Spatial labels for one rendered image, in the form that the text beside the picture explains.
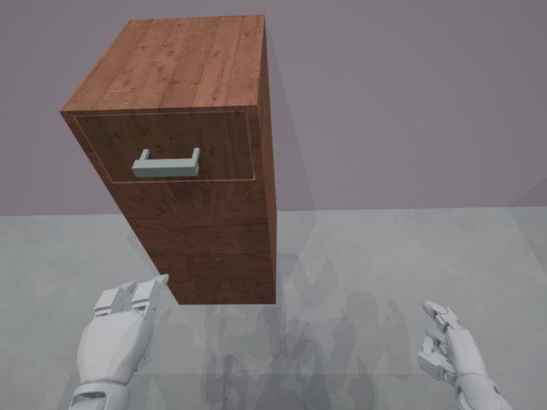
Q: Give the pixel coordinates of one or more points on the robot left hand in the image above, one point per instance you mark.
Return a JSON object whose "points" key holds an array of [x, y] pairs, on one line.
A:
{"points": [[117, 344]]}

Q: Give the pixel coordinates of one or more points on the drawer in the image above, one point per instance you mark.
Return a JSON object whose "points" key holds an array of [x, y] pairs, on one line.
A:
{"points": [[223, 138]]}

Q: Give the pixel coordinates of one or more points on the robot right hand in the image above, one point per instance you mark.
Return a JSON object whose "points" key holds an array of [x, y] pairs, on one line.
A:
{"points": [[459, 353]]}

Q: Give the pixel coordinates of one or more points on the cabinet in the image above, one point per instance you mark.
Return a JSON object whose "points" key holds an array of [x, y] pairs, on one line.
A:
{"points": [[215, 238]]}

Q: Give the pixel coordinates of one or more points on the left robot forearm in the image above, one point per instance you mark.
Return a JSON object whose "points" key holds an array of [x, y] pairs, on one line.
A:
{"points": [[100, 395]]}

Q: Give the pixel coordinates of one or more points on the handle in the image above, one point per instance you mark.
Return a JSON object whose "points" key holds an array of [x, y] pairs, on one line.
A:
{"points": [[166, 167]]}

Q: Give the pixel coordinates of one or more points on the right robot forearm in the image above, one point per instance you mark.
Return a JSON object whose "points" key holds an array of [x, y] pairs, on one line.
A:
{"points": [[477, 392]]}

